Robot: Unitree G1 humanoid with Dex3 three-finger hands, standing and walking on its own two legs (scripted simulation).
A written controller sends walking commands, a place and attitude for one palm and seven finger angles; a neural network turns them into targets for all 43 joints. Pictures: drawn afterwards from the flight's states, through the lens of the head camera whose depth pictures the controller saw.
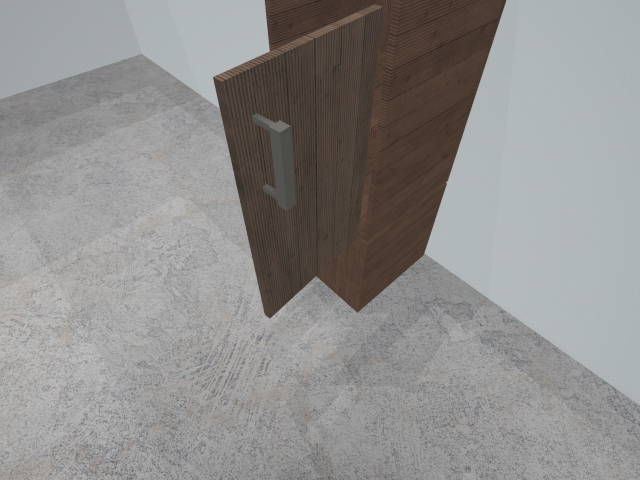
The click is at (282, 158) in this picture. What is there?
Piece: cupboard door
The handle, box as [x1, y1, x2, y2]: [252, 113, 295, 210]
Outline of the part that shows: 257,113 252,116 253,122 267,129 270,133 276,184 275,189 266,184 263,186 263,190 274,197 278,201 278,205 287,210 295,204 290,126 279,120 275,123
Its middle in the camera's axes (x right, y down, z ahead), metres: -0.07 -0.11 +0.59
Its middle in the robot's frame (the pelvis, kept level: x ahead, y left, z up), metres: +0.53 +0.10 +0.10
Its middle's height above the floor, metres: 0.88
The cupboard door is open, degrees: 96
